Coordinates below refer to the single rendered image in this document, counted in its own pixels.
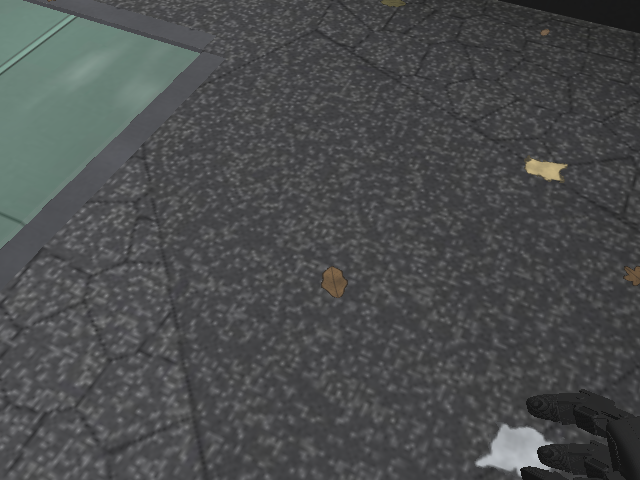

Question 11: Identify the right robot hand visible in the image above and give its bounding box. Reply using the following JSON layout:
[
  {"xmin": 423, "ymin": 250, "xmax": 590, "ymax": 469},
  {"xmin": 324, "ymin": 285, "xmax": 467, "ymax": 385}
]
[{"xmin": 520, "ymin": 389, "xmax": 640, "ymax": 480}]

